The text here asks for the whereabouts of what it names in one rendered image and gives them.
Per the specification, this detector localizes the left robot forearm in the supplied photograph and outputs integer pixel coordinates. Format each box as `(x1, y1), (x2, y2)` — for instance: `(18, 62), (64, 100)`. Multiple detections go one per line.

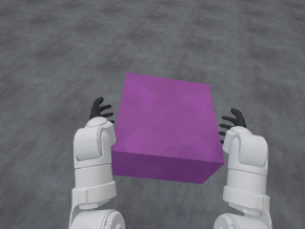
(69, 116), (116, 229)

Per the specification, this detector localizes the carton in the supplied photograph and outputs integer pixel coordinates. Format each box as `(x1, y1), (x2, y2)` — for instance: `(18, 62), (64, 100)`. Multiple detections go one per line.
(111, 73), (225, 184)

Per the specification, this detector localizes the right robot forearm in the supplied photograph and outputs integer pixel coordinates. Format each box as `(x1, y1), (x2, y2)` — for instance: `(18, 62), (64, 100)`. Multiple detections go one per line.
(222, 126), (273, 229)

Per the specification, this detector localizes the robot left hand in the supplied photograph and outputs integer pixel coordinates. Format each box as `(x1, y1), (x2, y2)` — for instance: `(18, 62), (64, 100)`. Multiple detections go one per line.
(90, 96), (114, 124)

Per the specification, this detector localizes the robot left upper arm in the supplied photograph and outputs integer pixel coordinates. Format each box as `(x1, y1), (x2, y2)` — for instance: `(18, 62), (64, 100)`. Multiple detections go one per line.
(70, 209), (126, 229)

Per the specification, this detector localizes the robot right hand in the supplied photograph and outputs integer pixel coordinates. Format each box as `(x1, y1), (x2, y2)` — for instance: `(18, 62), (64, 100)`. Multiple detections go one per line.
(218, 108), (247, 144)

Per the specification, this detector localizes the robot right upper arm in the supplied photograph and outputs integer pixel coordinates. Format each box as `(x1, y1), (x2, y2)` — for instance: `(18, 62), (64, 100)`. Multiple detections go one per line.
(213, 213), (269, 229)

